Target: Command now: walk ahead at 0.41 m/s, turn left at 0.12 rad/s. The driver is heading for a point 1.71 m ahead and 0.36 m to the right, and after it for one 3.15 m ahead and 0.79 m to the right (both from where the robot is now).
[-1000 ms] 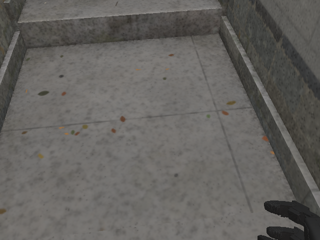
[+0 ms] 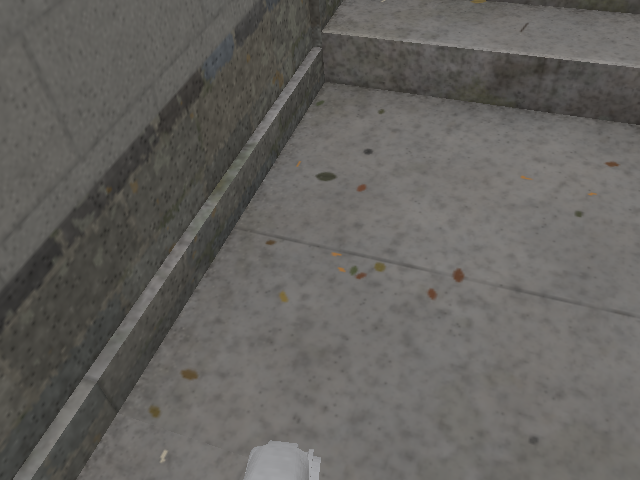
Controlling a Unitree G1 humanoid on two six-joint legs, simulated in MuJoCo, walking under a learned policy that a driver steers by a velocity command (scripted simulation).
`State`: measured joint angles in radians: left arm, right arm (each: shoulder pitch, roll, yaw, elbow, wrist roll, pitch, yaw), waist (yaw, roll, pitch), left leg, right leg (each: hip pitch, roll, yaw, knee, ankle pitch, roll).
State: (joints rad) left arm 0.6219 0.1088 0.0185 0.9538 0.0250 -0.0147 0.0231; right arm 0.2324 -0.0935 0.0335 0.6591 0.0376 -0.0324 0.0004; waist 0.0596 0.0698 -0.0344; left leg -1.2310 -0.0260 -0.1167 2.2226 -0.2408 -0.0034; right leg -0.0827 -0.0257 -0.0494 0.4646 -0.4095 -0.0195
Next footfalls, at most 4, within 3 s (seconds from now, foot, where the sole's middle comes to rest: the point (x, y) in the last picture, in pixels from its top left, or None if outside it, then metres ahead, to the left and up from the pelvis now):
0.20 left None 0.30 0.17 -0.60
0.86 right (424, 371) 0.69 -0.09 -0.60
1.32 left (329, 282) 0.92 0.11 -0.60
1.86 right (481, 216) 1.13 -0.25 -0.60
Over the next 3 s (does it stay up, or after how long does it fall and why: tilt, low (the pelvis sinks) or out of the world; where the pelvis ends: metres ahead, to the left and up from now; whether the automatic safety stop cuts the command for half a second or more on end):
stays up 1.44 -0.30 0.18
